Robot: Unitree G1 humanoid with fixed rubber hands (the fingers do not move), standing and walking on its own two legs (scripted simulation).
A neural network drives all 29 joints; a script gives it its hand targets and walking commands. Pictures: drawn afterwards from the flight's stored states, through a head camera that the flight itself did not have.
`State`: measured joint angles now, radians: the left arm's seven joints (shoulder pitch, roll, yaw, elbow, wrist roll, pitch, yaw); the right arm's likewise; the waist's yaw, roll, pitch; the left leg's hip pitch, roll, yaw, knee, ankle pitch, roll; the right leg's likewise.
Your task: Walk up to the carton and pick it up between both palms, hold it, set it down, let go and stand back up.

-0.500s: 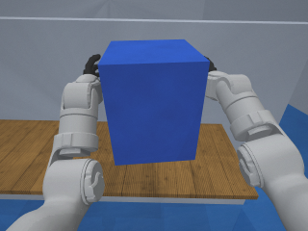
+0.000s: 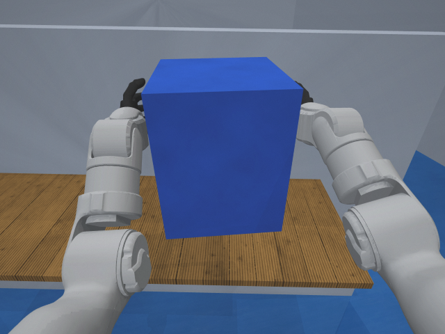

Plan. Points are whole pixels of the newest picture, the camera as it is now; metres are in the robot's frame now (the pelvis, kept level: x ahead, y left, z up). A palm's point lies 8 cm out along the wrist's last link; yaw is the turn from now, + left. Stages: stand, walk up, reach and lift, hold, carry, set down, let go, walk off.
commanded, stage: hold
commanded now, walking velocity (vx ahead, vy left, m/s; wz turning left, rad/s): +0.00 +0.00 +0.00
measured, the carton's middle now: (219, 142) +0.38 +0.01 +0.26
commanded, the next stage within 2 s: set down in 0.98 s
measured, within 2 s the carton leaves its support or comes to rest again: neither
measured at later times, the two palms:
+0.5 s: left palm (131, 120) +0.37 +0.15 +0.30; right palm (302, 118) +0.37 -0.14 +0.30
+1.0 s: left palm (131, 120) +0.37 +0.15 +0.31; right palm (302, 118) +0.37 -0.14 +0.30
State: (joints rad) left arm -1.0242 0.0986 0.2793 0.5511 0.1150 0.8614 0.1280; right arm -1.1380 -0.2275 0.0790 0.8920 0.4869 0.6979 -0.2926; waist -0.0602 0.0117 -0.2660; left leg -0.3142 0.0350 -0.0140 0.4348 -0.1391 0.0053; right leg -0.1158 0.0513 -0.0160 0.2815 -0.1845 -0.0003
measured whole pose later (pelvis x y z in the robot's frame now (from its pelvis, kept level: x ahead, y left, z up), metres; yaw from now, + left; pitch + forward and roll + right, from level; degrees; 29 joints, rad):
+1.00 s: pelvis +0.00 +0.00 +0.00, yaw +0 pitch +1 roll -3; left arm -1.02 0.10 0.28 0.55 0.11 0.86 0.13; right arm -1.14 -0.23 0.08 0.89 0.49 0.70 -0.29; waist -0.06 0.01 -0.27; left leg -0.31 0.03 -0.02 0.44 -0.14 0.01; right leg -0.12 0.05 -0.01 0.28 -0.18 0.00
